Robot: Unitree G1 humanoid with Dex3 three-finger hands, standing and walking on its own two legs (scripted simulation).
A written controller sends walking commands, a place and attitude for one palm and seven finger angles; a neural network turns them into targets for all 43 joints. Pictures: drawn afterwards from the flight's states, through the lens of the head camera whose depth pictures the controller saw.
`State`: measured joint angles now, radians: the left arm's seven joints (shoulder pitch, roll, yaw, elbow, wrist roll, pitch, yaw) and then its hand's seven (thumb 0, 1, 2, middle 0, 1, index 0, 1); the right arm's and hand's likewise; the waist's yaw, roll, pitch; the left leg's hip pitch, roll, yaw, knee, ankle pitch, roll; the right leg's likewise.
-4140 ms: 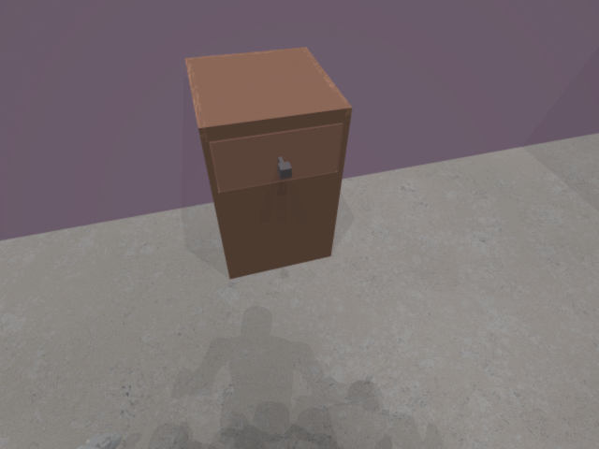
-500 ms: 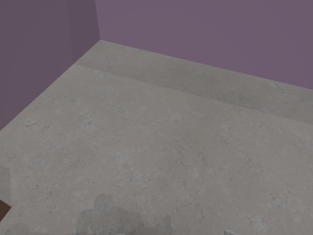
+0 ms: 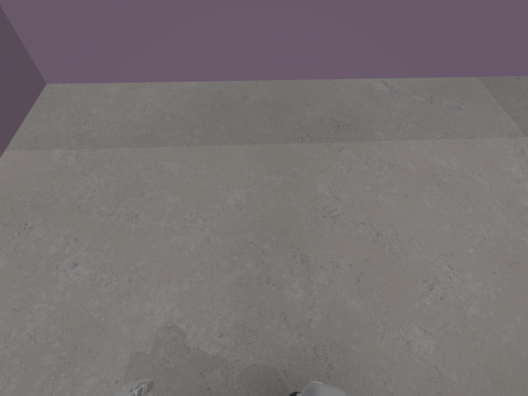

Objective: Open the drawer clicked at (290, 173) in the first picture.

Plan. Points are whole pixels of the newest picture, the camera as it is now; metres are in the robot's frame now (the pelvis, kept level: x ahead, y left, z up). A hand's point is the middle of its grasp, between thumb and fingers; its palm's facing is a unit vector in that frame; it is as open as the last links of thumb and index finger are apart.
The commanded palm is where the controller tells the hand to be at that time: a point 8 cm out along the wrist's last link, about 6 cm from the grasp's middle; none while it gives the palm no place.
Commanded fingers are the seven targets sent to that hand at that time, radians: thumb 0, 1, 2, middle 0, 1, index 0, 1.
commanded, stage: turn to face it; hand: left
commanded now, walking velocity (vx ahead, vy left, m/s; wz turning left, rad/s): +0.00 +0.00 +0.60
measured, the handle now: out of the picture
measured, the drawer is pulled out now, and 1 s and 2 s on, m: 0.00 0.00 0.00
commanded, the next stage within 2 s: none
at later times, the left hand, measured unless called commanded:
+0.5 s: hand out of the picture +0.09 +0.26 -0.18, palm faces +0.27 -0.94 -0.19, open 7.3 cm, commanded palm none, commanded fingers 0.00 0.90 0.90 -0.20 -0.30 -0.20 -0.30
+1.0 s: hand out of the picture +0.04 +0.21 -0.13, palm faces +0.51 -0.82 -0.27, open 7.3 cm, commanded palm none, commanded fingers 0.00 0.90 0.90 -0.20 -0.30 -0.20 -0.30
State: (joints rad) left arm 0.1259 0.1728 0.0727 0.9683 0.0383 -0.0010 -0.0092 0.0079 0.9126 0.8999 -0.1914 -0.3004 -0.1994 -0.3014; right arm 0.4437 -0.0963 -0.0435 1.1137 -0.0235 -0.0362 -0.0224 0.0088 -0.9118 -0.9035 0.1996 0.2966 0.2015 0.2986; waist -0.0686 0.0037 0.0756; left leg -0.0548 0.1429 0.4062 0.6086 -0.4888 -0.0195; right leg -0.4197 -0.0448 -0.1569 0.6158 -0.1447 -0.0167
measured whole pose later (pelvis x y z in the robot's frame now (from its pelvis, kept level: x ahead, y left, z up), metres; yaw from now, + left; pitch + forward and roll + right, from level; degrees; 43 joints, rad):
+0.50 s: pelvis +0.04 +0.05 +0.00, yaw +14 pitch +1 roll -3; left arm 0.15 0.23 0.09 0.96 0.03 0.06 0.02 0.00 0.91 0.90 -0.20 -0.30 -0.20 -0.30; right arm 0.24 -0.19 -0.07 0.94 -0.03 0.01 0.00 0.01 -0.92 -0.90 0.20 0.30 0.20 0.30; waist -0.04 -0.04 0.06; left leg -0.38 0.05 0.11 0.67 -0.30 0.07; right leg -0.49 -0.10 -0.11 1.13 -0.46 0.07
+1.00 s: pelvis +0.04 -0.02 +0.01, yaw +31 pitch +1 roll +0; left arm 0.16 0.19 0.05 0.88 0.01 0.02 0.03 0.01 0.91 0.90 -0.20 -0.30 -0.20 -0.30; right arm 0.22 -0.24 -0.10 0.94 -0.02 0.07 0.01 0.01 -0.91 -0.90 0.20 0.30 0.20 0.30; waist -0.04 0.05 0.03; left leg -0.44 -0.08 -0.12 0.64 -0.29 -0.01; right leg -0.26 -0.02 -0.03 0.55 -0.29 0.01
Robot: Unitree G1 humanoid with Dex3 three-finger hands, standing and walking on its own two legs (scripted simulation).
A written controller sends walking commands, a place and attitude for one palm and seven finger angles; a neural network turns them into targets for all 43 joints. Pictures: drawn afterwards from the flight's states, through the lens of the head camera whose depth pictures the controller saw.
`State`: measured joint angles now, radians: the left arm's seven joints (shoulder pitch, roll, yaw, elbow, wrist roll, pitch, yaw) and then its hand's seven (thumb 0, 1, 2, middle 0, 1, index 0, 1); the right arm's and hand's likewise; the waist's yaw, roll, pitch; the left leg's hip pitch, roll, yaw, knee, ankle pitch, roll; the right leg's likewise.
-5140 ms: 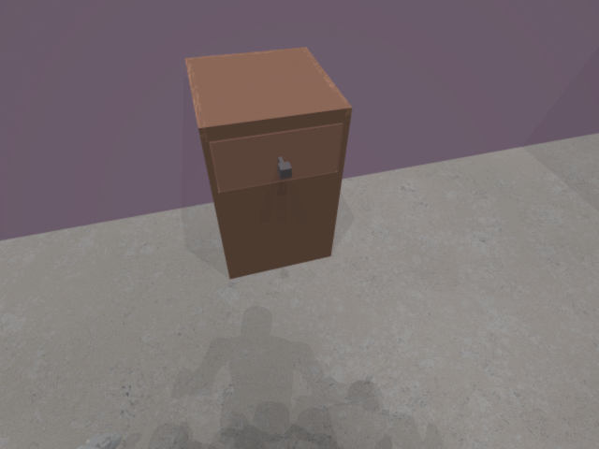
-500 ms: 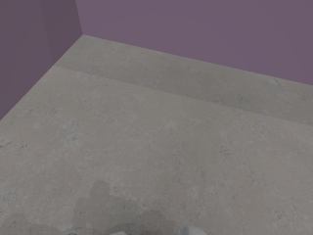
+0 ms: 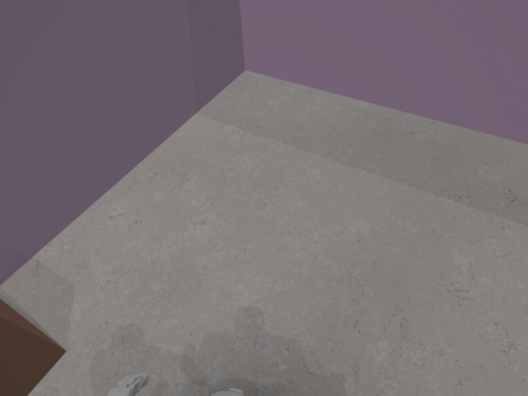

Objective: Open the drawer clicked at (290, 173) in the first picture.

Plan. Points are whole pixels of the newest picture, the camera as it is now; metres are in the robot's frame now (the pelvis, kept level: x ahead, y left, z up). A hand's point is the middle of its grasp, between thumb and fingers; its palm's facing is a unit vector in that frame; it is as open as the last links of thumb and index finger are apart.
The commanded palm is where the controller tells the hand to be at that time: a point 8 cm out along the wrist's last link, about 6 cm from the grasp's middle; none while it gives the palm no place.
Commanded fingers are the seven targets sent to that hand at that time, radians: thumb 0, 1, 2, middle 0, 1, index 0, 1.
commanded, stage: turn to face it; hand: left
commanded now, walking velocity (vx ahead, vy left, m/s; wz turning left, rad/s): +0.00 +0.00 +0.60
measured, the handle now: out of the picture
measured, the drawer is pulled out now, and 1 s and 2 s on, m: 0.00 0.00 0.00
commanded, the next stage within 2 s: take the last steps up to it in 1.64 s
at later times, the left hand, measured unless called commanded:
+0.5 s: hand out of the picture -0.07 +0.25 -0.18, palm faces +0.37 -0.89 -0.26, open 7.4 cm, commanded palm none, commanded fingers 0.00 0.90 0.90 -0.20 -0.30 -0.20 -0.30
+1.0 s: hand out of the picture -0.03 +0.22 -0.12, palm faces +0.56 -0.77 -0.30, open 7.3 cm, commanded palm none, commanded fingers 0.00 0.90 0.90 -0.20 -0.30 -0.20 -0.30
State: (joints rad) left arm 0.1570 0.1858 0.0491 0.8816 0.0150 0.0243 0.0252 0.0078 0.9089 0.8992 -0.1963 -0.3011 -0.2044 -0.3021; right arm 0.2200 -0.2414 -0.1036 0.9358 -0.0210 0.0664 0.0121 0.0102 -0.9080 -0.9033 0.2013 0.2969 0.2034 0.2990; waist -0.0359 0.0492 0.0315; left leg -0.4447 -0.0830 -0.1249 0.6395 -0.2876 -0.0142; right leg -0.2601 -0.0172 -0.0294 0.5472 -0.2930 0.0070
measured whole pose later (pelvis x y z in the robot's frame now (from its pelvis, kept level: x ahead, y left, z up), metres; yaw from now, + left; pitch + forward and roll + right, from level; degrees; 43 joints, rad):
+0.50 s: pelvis -0.03 +0.03 +0.00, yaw +19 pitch +0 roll +0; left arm 0.25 0.27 0.07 0.94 0.02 0.07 0.02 0.01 0.91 0.90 -0.20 -0.30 -0.21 -0.30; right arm 0.12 -0.23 -0.06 0.90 -0.01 0.03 0.03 0.01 -0.91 -0.90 0.20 0.30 0.20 0.30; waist 0.02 -0.06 0.09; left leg -0.30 0.01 0.08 0.62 -0.33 0.03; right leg -0.39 -0.17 -0.14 0.95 -0.52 0.08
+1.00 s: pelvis -0.02 -0.02 +0.01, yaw +37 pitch -1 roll +2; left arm 0.14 0.18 0.02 0.85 0.02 0.01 0.02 0.01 0.91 0.90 -0.20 -0.30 -0.21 -0.30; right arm 0.24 -0.26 -0.10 0.95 -0.02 0.08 0.02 0.01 -0.91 -0.90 0.20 0.30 0.20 0.30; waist -0.05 0.06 0.05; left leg -0.47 -0.07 -0.07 1.01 -0.45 -0.04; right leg -0.23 -0.06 -0.08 0.55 -0.31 -0.02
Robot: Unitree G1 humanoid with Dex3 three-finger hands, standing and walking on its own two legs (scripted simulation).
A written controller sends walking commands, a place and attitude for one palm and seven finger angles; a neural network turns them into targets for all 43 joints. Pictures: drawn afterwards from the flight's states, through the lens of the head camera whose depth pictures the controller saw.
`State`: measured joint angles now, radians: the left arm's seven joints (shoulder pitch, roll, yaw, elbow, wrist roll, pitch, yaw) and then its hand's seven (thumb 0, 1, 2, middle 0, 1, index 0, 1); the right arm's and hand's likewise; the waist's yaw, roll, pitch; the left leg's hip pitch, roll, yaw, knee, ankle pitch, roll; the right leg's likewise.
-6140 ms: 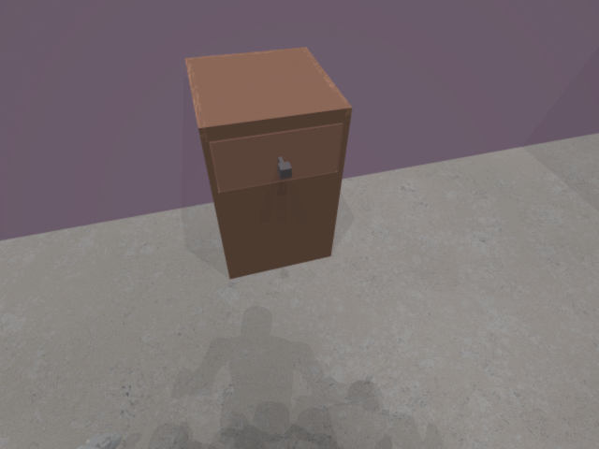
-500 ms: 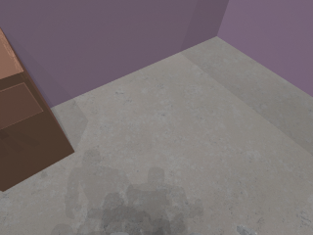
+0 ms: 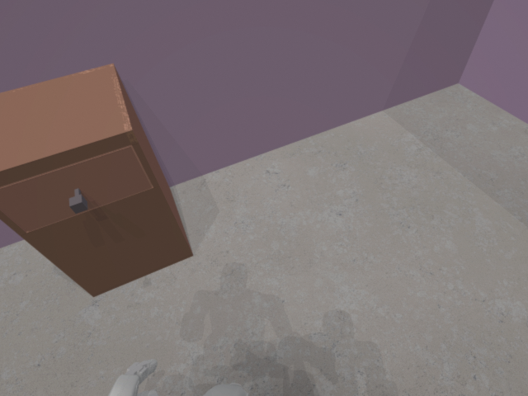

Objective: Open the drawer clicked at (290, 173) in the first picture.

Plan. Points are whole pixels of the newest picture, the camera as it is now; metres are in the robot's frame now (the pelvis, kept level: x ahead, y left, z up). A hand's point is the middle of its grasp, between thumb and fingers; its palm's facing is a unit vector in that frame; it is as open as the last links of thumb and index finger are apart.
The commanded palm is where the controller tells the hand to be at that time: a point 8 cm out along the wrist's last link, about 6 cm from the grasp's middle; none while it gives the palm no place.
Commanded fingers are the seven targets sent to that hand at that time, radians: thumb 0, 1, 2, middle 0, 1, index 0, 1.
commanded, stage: turn to face it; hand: left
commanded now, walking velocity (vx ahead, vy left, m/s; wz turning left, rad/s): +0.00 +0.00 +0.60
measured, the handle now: (78, 199) +0.66 +0.57 -0.20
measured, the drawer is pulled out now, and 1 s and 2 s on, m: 0.00 0.00 0.00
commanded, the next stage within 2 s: take the last steps up to it in 0.64 s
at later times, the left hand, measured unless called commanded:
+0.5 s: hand out of the picture -0.06 +0.27 -0.18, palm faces +0.32 -0.92 -0.25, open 7.4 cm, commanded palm none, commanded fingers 0.00 0.90 0.90 -0.20 -0.30 -0.20 -0.30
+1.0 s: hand out of the picture -0.04 +0.21 -0.15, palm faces +0.42 -0.88 -0.23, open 7.3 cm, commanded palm none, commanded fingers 0.00 0.90 0.90 -0.20 -0.30 -0.20 -0.30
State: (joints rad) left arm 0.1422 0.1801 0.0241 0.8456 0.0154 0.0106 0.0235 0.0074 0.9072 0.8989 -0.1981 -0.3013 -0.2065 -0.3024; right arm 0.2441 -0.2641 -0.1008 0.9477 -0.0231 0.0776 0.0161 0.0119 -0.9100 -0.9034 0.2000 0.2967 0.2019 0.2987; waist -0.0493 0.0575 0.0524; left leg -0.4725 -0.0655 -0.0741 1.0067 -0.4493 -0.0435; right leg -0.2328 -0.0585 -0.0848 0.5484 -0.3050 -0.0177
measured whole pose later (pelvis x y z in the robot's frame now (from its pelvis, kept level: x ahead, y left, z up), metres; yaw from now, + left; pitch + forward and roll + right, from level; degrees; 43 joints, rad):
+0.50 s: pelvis -0.02 +0.05 +0.00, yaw +16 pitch +0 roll -1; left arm 0.26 0.27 0.07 0.97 0.02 0.07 0.02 0.01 0.91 0.90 -0.20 -0.30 -0.20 -0.30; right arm 0.12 -0.21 -0.05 0.91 -0.02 0.02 0.01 0.01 -0.91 -0.90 0.20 0.30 0.20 0.30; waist 0.03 -0.05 0.08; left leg -0.27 0.01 0.07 0.58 -0.31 0.05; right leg -0.42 -0.13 -0.10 1.07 -0.51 0.08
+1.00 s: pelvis -0.01 +0.03 +0.00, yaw +22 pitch -2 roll +1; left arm 0.31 0.14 0.02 1.00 0.03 -0.02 0.02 0.01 0.91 0.90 -0.20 -0.30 -0.21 -0.30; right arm 0.33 -0.20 -0.07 1.06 -0.03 0.06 0.01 0.01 -0.91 -0.90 0.20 0.30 0.20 0.30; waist 0.00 0.04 -0.03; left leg -0.41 -0.02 0.00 0.92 -0.39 0.01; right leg -0.14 -0.03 -0.09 0.47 -0.30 -0.02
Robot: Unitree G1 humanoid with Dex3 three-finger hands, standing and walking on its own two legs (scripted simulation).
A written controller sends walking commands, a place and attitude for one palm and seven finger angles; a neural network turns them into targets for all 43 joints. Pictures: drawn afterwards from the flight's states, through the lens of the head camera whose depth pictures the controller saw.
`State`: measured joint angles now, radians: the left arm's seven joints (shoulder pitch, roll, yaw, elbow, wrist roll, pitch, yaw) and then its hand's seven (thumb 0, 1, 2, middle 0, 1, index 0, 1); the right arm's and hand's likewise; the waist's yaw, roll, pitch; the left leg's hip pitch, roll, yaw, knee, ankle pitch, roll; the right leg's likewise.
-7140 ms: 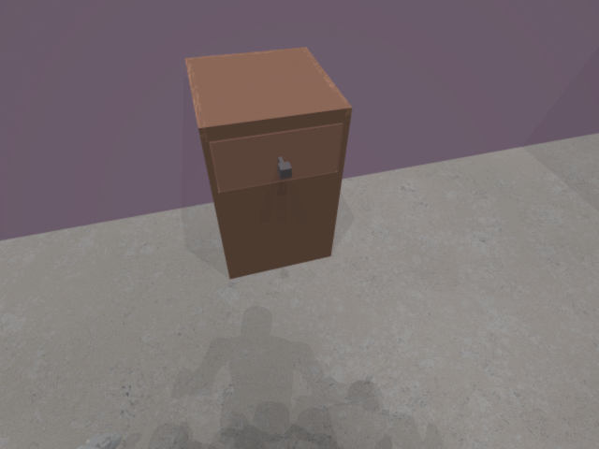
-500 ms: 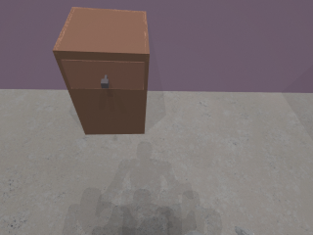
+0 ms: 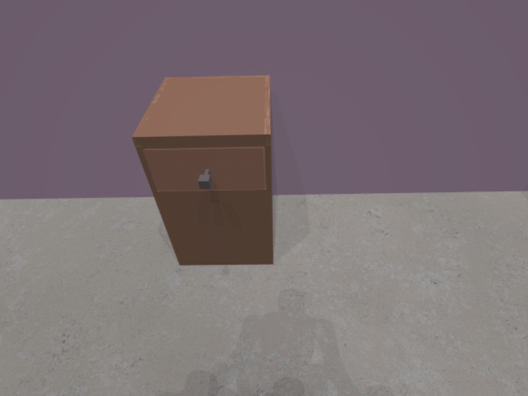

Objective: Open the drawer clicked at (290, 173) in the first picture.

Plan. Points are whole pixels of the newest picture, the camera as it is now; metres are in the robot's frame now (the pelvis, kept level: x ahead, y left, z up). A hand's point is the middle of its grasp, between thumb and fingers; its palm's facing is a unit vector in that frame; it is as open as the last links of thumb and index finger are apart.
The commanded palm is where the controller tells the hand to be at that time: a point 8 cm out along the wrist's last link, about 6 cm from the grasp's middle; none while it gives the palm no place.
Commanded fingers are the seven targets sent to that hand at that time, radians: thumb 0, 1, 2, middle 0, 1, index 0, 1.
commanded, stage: take the last steps up to it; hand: left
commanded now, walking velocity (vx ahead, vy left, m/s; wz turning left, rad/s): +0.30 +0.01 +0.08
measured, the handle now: (205, 178) +0.82 +0.25 -0.21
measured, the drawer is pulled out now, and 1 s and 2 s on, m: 0.00 0.00 0.00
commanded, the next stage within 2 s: come to a stop and stand still in 0.78 s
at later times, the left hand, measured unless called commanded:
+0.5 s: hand out of the picture +0.05 +0.24 -0.18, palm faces +0.10 -0.99 -0.13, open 7.4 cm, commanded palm none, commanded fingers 0.00 0.90 0.90 -0.20 -0.30 -0.20 -0.30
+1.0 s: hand (196, 286) +0.40 +0.19 -0.17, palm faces +0.00 -0.98 -0.21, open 7.3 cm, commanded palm none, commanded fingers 0.00 0.90 0.90 -0.20 -0.30 -0.20 -0.30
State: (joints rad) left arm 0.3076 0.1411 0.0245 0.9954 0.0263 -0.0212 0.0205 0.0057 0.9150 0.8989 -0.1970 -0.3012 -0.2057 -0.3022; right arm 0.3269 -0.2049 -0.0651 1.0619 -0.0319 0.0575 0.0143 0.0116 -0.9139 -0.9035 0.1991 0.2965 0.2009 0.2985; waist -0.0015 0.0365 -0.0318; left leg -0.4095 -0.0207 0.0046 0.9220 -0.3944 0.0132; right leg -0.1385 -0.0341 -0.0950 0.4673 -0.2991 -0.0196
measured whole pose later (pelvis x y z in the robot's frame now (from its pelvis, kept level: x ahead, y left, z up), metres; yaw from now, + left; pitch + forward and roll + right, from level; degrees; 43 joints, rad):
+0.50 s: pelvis +0.13 +0.08 -0.01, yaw +1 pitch -1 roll +0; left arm 0.41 0.14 0.04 1.17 0.03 0.00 0.00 0.01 0.91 0.90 -0.20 -0.30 -0.20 -0.30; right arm 0.20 -0.14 -0.06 1.02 -0.02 -0.08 -0.02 -0.01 -0.95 -0.90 0.20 0.30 0.20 0.30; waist 0.01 -0.03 0.02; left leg -0.23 0.05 0.18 0.53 -0.28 0.04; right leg -0.38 -0.10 -0.07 1.13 -0.39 0.00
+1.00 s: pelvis +0.31 +0.02 -0.01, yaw +0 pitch -1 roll +1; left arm 0.15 0.13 0.04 1.01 0.01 -0.05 0.01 0.00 0.92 0.90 -0.20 -0.30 -0.20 -0.30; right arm 0.38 -0.14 -0.04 1.15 0.00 0.00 -0.03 0.01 -0.91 -0.90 0.20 0.30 0.20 0.30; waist -0.04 0.03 0.10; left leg -0.26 0.06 0.04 1.06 -0.52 0.00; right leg -0.37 -0.02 -0.14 0.59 -0.20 -0.08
